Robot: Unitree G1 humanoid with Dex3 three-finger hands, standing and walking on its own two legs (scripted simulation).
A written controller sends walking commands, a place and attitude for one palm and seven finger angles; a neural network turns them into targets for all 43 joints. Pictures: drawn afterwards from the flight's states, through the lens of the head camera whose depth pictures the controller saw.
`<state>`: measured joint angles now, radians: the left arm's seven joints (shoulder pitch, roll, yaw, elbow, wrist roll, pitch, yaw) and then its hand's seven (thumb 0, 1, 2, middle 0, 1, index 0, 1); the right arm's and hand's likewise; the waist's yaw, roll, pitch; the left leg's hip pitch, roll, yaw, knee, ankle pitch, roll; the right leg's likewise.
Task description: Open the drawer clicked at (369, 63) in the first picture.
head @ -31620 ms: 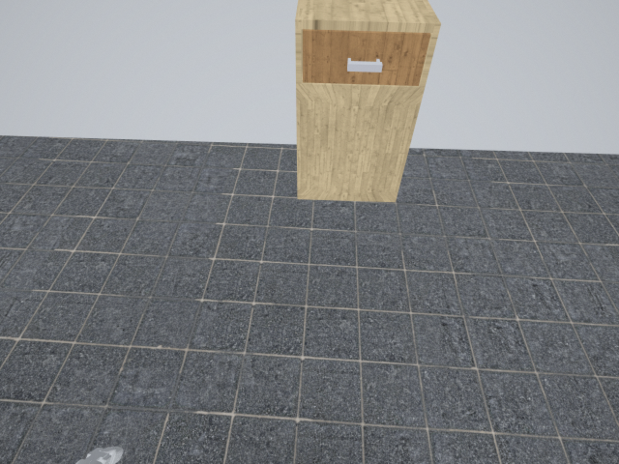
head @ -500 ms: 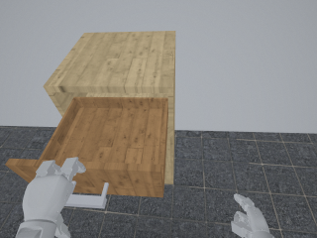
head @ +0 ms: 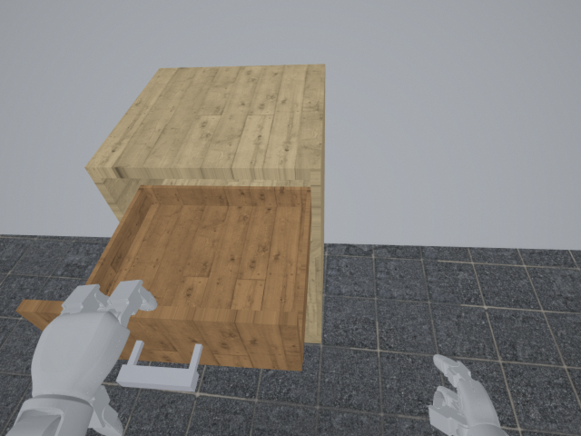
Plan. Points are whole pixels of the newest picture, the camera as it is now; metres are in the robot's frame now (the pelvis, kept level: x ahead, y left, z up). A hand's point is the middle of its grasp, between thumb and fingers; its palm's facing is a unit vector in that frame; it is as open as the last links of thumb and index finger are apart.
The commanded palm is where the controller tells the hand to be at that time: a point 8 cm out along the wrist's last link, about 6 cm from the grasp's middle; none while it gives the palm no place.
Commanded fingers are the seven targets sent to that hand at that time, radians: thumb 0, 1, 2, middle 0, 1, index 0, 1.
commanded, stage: lift the hand off the handle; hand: left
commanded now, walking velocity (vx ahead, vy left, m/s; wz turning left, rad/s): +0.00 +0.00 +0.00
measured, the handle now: (163, 363) +0.23 +0.25 -0.08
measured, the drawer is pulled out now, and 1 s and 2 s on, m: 0.30 0.30 0.30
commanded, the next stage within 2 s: draw the hand back to the body in 0.08 s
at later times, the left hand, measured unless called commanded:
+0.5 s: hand (94, 354) +0.18 +0.26 +0.09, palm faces +0.05 -0.08 -1.00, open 13.8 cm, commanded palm +0.15 +0.25 +0.14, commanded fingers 0.00 -0.50 0.30 -0.30 -1.20 -0.30 -1.20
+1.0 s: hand (106, 324) +0.19 +0.22 +0.14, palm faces +0.35 -0.84 -0.41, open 13.3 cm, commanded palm +0.14 +0.27 +0.17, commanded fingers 0.00 -0.08 0.48 -0.27 -0.93 -0.27 -0.93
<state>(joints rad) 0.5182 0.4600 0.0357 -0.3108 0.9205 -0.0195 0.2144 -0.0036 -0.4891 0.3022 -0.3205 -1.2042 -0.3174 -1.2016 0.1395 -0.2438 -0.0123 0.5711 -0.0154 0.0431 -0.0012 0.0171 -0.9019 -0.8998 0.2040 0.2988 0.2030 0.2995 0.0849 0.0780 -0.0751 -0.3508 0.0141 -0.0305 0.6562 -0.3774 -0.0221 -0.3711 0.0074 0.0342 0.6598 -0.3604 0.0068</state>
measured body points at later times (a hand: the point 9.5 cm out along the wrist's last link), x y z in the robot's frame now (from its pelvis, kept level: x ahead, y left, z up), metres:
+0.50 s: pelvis +0.01 +0.01 +0.00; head +0.01 -0.03 +0.45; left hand +0.17 +0.26 +0.14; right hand +0.22 -0.20 -0.09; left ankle -0.02 +0.14 -0.72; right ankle -0.01 -0.13 -0.72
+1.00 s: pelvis +0.01 +0.00 +0.01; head +0.00 -0.02 +0.46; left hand +0.17 +0.27 +0.16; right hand +0.21 -0.20 -0.07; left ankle -0.03 +0.13 -0.72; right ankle -0.01 -0.13 -0.72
